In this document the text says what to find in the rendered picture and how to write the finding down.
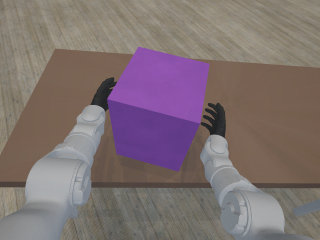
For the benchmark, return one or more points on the table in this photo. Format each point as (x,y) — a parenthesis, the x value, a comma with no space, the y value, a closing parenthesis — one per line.
(272,115)

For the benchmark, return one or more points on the robot left upper arm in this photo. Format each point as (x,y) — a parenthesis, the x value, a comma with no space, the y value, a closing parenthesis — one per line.
(55,188)

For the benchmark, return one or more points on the right robot hand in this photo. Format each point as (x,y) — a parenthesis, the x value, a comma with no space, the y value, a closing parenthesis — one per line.
(218,123)

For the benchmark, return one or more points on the left robot forearm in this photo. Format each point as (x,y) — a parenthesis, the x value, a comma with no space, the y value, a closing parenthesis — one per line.
(83,140)

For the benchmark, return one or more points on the left robot hand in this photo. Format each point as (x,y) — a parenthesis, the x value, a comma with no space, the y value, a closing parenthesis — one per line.
(103,92)

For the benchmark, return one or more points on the right robot forearm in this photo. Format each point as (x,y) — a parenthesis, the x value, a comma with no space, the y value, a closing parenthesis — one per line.
(219,170)

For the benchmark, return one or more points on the carton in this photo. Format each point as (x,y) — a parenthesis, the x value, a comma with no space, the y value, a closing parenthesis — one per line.
(156,107)

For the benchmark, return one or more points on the robot right upper arm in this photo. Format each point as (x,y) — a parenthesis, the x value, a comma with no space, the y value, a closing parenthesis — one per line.
(249,215)

